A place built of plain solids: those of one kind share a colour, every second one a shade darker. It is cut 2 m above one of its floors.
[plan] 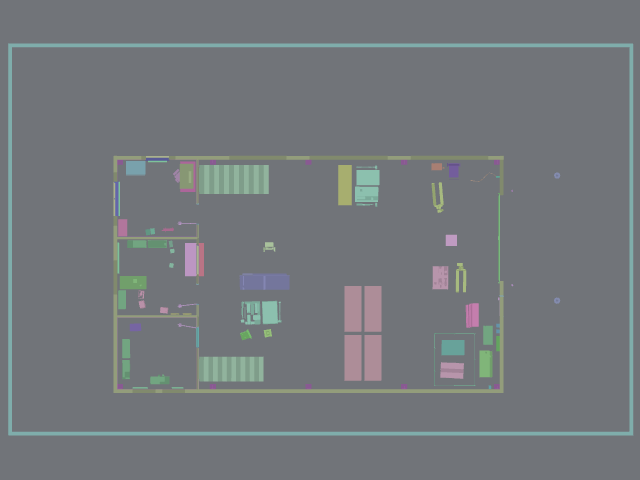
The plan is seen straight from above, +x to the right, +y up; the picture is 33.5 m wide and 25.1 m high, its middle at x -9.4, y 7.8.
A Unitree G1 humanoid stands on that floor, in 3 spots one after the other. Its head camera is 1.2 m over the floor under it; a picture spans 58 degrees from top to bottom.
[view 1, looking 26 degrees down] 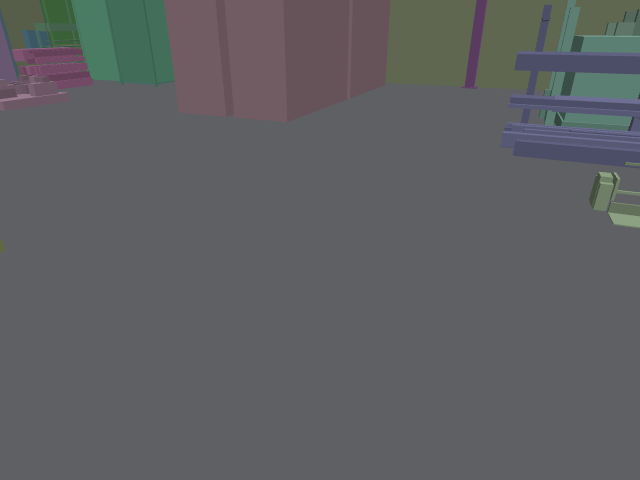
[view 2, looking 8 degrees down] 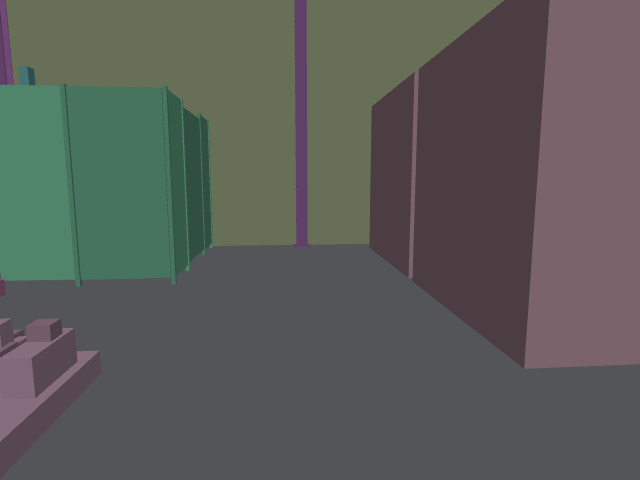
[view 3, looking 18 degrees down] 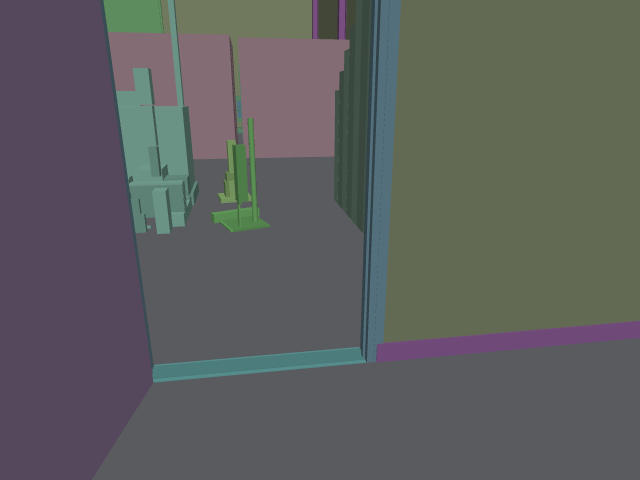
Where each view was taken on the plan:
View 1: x -11.11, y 10.96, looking -66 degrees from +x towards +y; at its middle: ground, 2.74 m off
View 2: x -4.65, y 7.90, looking -95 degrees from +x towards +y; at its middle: wall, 8.01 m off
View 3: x -17.60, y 2.70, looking -9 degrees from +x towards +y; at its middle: ground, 3.88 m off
